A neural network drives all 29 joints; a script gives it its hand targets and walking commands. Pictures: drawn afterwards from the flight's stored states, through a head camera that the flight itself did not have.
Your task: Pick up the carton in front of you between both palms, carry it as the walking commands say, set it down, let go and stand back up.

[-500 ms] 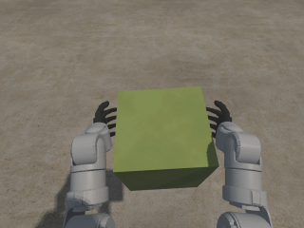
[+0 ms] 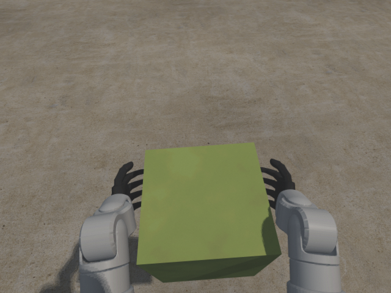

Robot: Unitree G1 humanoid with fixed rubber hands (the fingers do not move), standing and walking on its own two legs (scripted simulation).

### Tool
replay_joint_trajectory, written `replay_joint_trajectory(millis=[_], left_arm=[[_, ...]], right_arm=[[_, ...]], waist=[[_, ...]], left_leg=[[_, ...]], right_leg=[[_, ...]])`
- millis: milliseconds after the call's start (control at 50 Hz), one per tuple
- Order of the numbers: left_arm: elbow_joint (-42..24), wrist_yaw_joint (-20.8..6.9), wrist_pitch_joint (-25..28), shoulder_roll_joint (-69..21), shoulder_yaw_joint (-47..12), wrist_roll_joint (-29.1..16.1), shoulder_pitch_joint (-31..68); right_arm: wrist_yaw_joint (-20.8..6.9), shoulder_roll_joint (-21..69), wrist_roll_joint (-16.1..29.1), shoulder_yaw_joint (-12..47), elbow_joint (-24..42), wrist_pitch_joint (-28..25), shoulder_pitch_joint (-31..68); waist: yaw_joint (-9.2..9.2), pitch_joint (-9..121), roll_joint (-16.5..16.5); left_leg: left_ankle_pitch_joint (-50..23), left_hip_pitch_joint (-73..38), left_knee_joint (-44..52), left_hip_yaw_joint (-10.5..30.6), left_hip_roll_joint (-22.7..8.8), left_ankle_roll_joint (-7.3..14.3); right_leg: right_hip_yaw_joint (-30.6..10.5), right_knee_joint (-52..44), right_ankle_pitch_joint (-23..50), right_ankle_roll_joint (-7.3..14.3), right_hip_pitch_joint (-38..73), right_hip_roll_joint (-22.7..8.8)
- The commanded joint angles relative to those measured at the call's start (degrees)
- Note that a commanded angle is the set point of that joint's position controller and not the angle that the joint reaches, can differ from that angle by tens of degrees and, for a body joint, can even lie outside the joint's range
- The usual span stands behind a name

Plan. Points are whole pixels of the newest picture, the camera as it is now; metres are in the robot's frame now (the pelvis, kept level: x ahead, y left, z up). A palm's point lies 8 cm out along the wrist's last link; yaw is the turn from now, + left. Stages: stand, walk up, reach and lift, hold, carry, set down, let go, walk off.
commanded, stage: carry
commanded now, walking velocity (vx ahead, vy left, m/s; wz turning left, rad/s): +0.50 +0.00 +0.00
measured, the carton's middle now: (204, 218) +0.27 +0.00 -0.01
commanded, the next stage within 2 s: none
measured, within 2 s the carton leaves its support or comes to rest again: neither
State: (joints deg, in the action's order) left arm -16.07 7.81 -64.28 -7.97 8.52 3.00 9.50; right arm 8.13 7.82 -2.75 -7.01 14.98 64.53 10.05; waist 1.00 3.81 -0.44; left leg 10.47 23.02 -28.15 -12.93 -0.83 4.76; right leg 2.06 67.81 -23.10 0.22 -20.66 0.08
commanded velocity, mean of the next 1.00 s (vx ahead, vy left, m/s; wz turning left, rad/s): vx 0.15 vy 0.00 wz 0.00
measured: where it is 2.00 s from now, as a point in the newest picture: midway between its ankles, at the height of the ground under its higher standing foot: (201, 247)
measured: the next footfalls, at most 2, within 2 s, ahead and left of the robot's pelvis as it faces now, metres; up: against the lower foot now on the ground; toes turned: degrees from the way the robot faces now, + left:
right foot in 0.36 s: +0.44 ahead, -0.12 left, +0.00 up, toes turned +3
left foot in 0.78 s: +0.52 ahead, +0.11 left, +0.00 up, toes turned -15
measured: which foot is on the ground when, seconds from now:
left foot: down 0.00-0.40, up 0.42-0.76, down 0.78-1.00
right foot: up 0.00-0.34, down 0.36-1.00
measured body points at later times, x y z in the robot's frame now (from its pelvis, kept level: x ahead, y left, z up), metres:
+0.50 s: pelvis +0.32 -0.05 +0.00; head +0.30 -0.07 +0.45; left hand +0.56 +0.12 +0.10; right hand +0.58 -0.18 +0.08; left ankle +0.19 +0.06 -0.64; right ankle +0.40 -0.11 -0.73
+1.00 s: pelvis +0.47 -0.02 +0.00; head +0.44 -0.01 +0.45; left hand +0.72 +0.14 +0.10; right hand +0.73 -0.16 +0.10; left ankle +0.49 +0.08 -0.73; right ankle +0.40 -0.11 -0.73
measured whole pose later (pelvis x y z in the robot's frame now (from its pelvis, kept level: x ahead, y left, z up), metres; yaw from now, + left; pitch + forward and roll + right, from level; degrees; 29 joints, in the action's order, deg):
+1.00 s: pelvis +0.47 -0.02 +0.00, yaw +2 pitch +2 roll +1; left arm -27.5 7.9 -71.9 -7.2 3.1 4.2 3.1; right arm 7.5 7.3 -2.2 -4.4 25.7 70.2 2.7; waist -0.1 8.8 -2.5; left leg 13.4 17.6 -28.8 -11.8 -3.3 1.3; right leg 8.7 26.9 -21.4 1.6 -8.1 -1.2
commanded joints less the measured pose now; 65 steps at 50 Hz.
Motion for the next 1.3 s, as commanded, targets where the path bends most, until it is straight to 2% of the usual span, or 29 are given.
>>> replay_joint_trajectory(millis=[0,60,200,240,260,280,300,320,340,360,400,440,480,540,560,580,620,660,700,780,820,860,940,1000,1060,1120,1220,1260,1280], left_arm=[[-13.89,-6.33,2.40,-52.28,-42.98,-13.93,19.07],[-14.23,-6.37,2.09,-53.98,-42.23,-13.71,10.44],[-18.06,-4.24,-2.32,-41.61,-41.41,-12.27,7.79],[-18.24,-4.21,-3.66,-38.90,-41.20,-13.16,9.58],[-19.28,-4.43,-4.12,-38.94,-41.89,-14.41,8.98],[-24.24,-4.27,-4.28,-39.26,-43.44,-17.32,14.15],[-18.03,-3.99,-5.49,-35.20,-39.46,-12.80,8.18],[-17.54,-3.54,-5.98,-35.46,-40.39,-14.03,6.46],[-16.38,-3.23,-6.32,-33.17,-39.34,-14.11,7.99],[-14.91,-3.34,-6.67,-33.20,-37.73,-13.95,7.65],[-19.50,-3.83,-5.94,-37.33,-41.05,-16.64,13.40],[-19.75,-5.54,-5.15,-43.49,-42.82,-18.28,15.16],[-16.42,-6.68,-4.24,-42.49,-40.93,-15.20,12.32],[-17.13,-7.30,-3.86,-44.65,-42.66,-17.31,11.18],[-15.17,-7.13,-4.09,-42.79,-40.78,-16.14,9.88],[-17.85,-7.05,-3.89,-42.47,-41.74,-16.55,12.45],[-16.20,-7.08,-4.35,-41.19,-39.87,-14.74,7.87],[-16.15,-6.63,-4.67,-41.09,-39.61,-14.11,9.57],[-19.03,-6.27,-4.67,-41.23,-39.95,-14.20,12.25],[-13.79,-4.44,-6.52,-38.37,-39.07,-12.72,10.04],[-16.81,-4.61,-6.25,-39.82,-40.37,-13.08,17.33],[-15.59,-4.92,-6.83,-40.37,-41.59,-14.59,15.36],[-15.84,-4.98,-6.98,-39.83,-41.58,-14.92,16.24],[-16.52,-4.78,-6.71,-40.59,-42.04,-14.97,16.40],[-17.08,-5.53,-6.38,-42.16,-41.22,-15.26,14.91],[-17.21,-6.18,-5.37,-42.84,-40.59,-14.64,14.03],[-15.57,-6.07,-5.54,-38.91,-39.91,-12.95,11.58],[-17.22,-5.97,-5.38,-41.75,-41.81,-14.61,13.88],[-17.18,-6.15,-5.34,-40.73,-40.28,-14.84,13.67]], right_arm=[[-8.62,55.16,16.46,39.70,11.03,-1.98,16.31],[-9.09,53.31,18.19,41.55,17.14,-1.39,12.05],[-8.14,37.28,16.75,39.39,20.89,2.78,8.95],[-7.42,37.05,16.22,38.66,18.07,4.14,8.19],[-7.12,37.09,15.68,39.70,21.67,4.15,8.59],[-6.67,36.64,16.65,40.53,23.61,4.71,9.67],[-5.91,34.88,14.81,38.28,18.80,5.58,8.65],[-5.43,32.47,15.12,38.94,20.75,6.19,6.90],[-5.02,32.48,15.19,39.45,20.62,6.78,8.04],[-5.13,31.92,15.08,39.48,20.83,6.83,8.89],[-4.77,36.47,14.79,38.51,16.84,6.49,8.93],[-6.00,42.64,15.82,40.00,17.43,4.84,10.04],[-6.07,45.13,14.23,39.76,15.03,4.11,10.96],[-5.34,44.56,14.22,40.55,17.81,2.97,8.94],[-5.07,44.22,13.96,41.56,16.31,3.48,8.95],[-4.93,43.66,14.86,41.79,18.12,3.26,9.76],[-5.32,44.06,14.99,42.47,20.60,3.86,11.88],[-5.74,42.79,15.67,41.26,20.34,4.48,13.74],[-6.65,42.50,16.29,41.33,20.81,5.14,13.38],[-6.21,37.37,15.03,37.15,14.95,6.78,9.38],[-6.30,38.59,14.15,36.89,14.82,6.20,13.22],[-6.04,41.48,14.66,36.80,12.66,5.97,12.22],[-5.96,40.48,14.37,35.17,12.70,5.92,11.14],[-6.08,40.05,14.35,37.14,14.30,5.52,10.95],[-6.36,42.77,16.60,38.04,18.64,4.92,13.58],[-6.69,44.23,17.80,40.01,19.32,4.43,16.34],[-6.35,41.38,14.63,39.08,14.98,4.87,9.87],[-6.37,40.11,15.82,38.62,17.59,4.56,11.28],[-6.48,41.05,16.13,39.23,16.63,4.89,11.54]], waist=[[0.43,19.11,6.74],[0.56,14.26,7.55],[0.81,4.93,12.01],[0.62,1.94,10.04],[0.70,5.42,8.48],[-1.25,8.00,8.00],[-1.50,12.30,3.98],[-2.16,13.32,-5.44],[-1.86,13.06,-18.70],[-1.69,14.90,-15.71],[-1.04,14.10,-2.30],[-0.47,15.44,-0.77],[-0.50,14.37,-6.69],[-0.72,13.41,-4.73],[-0.65,12.19,-12.20],[-0.82,14.05,-8.94],[-1.42,17.18,-10.64],[-1.25,14.05,-5.63],[-1.14,12.99,-6.48],[-1.61,12.71,4.08],[-1.22,10.24,6.33],[-0.95,10.22,1.26],[-0.60,12.09,5.20],[-0.45,14.04,4.02],[-0.16,17.87,1.35],[-0.61,17.05,-0.20],[-0.65,13.91,0.16],[-0.53,14.01,3.91],[-0.41,11.79,-0.36]], left_leg=[[-8.58,-26.47,15.83,18.90,-17.25,3.37],[-14.70,-25.99,17.81,15.27,-14.87,4.59],[-23.66,-26.67,16.94,7.97,-11.54,0.25],[-21.57,-23.98,14.66,7.38,-13.02,0.38],[-31.86,-25.78,10.71,6.31,-12.11,0.38],[-36.25,-25.44,2.25,2.44,-11.57,-2.15],[-29.91,-19.83,-8.06,0.62,-8.38,-3.75],[-16.36,-5.65,-23.67,0.21,-4.10,-5.61],[12.37,8.49,-40.63,2.43,3.11,-7.59],[18.76,12.88,-45.73,9.67,0.28,-5.28],[15.18,7.03,-42.76,13.67,-5.09,-4.06],[8.57,2.48,-34.25,12.88,-5.91,-4.68],[4.29,-0.48,-27.15,10.62,-6.20,-5.07],[5.38,-2.75,-14.84,6.97,-3.22,-6.19],[2.30,0.08,-10.46,5.95,-2.62,-6.88],[4.49,-0.50,-9.11,5.91,-2.73,-6.97],[1.66,-2.60,-5.28,3.70,-3.03,-7.45],[-3.32,-3.83,0.23,3.01,-2.08,-7.33],[-11.28,-9.79,1.78,2.99,-4.79,-7.27],[-31.30,-17.00,2.96,9.44,-12.29,-5.65],[-27.20,-16.21,1.13,8.61,-12.94,-4.19],[-28.60,-14.18,1.76,9.79,-11.21,-4.00],[-28.48,-16.28,0.10,8.85,-10.79,-3.32],[-33.92,-14.91,-1.97,8.64,-10.93,-3.11],[-24.32,-15.34,-1.40,9.37,-10.78,-2.07],[-28.64,-15.22,-2.90,8.36,-9.64,-2.46],[-24.89,-13.89,-1.93,8.68,-10.22,-2.39],[-24.69,-15.19,-1.26,7.52,-9.42,-2.84],[-24.70,-12.76,-1.68,8.93,-10.54,-2.45]], right_leg=[[0.63,-13.37,2.96,-0.16,-13.22,-4.35],[4.06,-25.37,9.68,-1.18,-13.44,-3.16],[8.84,-37.07,21.16,1.34,-11.45,-1.49],[9.54,-38.40,21.84,2.20,-8.71,-1.99],[10.87,-40.22,19.24,2.36,-4.73,0.26],[10.12,-42.76,19.88,2.61,3.73,-0.60],[10.67,-43.87,17.73,2.55,14.35,-0.04],[-5.95,-47.51,12.36,5.76,24.55,-10.06],[-28.26,-52.32,30.00,12.41,30.39,-23.46],[-29.08,-51.85,38.33,14.66,31.17,-24.45],[-16.32,-51.09,45.34,9.83,18.99,-21.30],[-8.38,-54.49,38.80,6.29,14.63,-18.04],[-1.69,-55.82,33.36,3.23,11.12,-15.48],[3.26,-54.71,42.06,5.47,11.77,-13.59],[4.95,-53.52,50.28,4.63,15.51,-12.59],[4.29,-51.82,50.42,4.32,18.30,-13.29],[6.37,-50.14,49.31,4.61,22.19,-12.15],[4.22,-48.36,45.54,4.43,19.60,-13.84],[5.61,-46.97,42.82,3.11,15.81,-12.13],[2.21,-45.30,23.63,1.08,8.85,-9.52],[2.37,-44.23,23.13,0.76,7.64,-8.81],[1.70,-43.18,27.65,0.69,8.85,-8.96],[0.71,-42.76,28.36,0.83,9.02,-9.06],[2.39,-40.74,28.61,-0.05,11.65,-8.03],[1.15,-42.30,25.38,0.71,13.34,-8.35],[2.15,-40.29,29.99,0.71,13.20,-8.42],[1.59,-42.00,25.32,0.58,10.63,-8.15],[1.45,-41.57,25.39,0.97,10.67,-8.87],[1.89,-42.48,25.57,0.75,11.87,-8.20]])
